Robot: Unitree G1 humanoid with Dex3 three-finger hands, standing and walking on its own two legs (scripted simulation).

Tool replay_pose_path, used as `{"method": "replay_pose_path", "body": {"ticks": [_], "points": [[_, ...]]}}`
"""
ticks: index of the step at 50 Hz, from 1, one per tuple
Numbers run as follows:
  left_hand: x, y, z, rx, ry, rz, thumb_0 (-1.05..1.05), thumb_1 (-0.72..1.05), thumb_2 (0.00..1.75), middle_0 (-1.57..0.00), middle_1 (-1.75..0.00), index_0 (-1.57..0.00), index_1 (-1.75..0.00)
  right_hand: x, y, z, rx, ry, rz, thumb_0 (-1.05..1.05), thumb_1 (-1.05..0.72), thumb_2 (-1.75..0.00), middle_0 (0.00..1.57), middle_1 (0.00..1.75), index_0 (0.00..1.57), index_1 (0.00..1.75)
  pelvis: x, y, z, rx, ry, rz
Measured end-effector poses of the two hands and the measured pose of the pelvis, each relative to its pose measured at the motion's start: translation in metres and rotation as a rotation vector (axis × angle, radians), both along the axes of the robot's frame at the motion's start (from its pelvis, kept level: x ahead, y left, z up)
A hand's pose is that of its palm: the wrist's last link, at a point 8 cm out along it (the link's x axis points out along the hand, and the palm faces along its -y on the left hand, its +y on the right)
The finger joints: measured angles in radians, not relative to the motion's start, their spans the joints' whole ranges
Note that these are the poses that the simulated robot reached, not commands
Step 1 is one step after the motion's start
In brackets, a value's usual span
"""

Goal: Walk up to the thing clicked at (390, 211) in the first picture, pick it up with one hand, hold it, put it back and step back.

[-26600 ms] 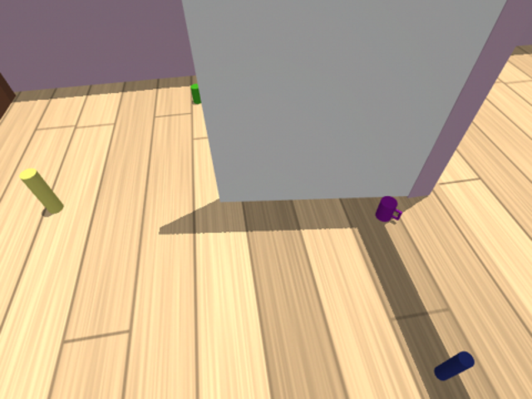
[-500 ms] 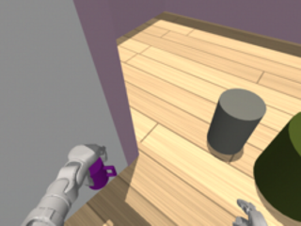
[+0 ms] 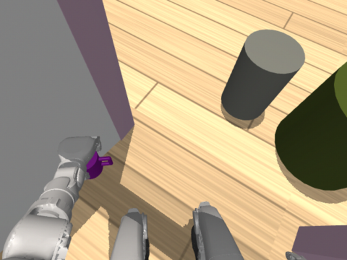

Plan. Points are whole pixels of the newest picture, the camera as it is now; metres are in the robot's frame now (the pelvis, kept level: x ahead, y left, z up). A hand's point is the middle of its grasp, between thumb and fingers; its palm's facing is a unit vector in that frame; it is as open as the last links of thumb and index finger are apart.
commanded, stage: crouch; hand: left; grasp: from above
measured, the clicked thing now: (93, 162) +0.39 +0.22 -0.18
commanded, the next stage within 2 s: lower in 1.20 s
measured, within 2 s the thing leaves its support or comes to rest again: rests again in 1.92 s
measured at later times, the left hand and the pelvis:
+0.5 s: hand (101, 173) +0.40 +0.24 -0.34, palm faces -0.46 -0.02 -0.89, open 9.7 cm; pelvis -0.02 +0.00 -0.17, yaw -1 degrees
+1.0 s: hand (104, 175) +0.41 +0.25 -0.42, palm faces -0.49 -0.03 -0.87, open 9.6 cm; pelvis -0.03 +0.00 -0.24, yaw -3 degrees
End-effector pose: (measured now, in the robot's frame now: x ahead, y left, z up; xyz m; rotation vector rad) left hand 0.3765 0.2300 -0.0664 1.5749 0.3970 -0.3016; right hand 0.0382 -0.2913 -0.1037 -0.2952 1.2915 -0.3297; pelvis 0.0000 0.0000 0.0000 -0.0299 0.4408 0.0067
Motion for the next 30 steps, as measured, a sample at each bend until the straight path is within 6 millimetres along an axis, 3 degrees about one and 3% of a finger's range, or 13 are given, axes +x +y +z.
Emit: {"method": "replay_pose_path", "body": {"ticks": [8,17,23,30], "points": [[0.015,0.005,-0.078,-0.006,0.024,0.024,0.0,0.0,0.6,-0.61,-0.71,-0.67,-0.72,-0.024,0.018,-0.071,0.026,0.055,-0.021,0.01,-0.91,-0.9,0.2,0.3,0.2,0.3,-0.011,0.005,-0.066,-0.013,0.107,0.001],[0.019,0.01,-0.164,-0.032,0.063,0.005,0.01,-0.01,0.61,-0.61,-0.72,-0.68,-0.72,-0.01,0.028,-0.14,0.065,0.057,0.058,0.01,-0.9,-0.9,0.2,0.3,0.2,0.3,-0.018,0.005,-0.13,-0.029,0.189,0.008],[0.024,0.011,-0.205,-0.041,0.046,0.002,0.01,-0.03,0.63,-0.62,-0.71,-0.69,-0.72,0.005,0.022,-0.171,0.063,0.054,0.123,0.01,-0.91,-0.9,0.2,0.3,0.2,0.3,-0.02,0.002,-0.162,-0.038,0.213,0.008],[0.034,0.015,-0.237,-0.037,0.033,0.027,0.01,-0.03,0.63,-0.62,-0.71,-0.7,-0.71,0.012,0.013,-0.192,0.044,0.058,0.155,0.0,-0.91,-0.9,0.2,0.3,0.2,0.3,-0.022,-0.001,-0.188,-0.046,0.223,0.004]]}}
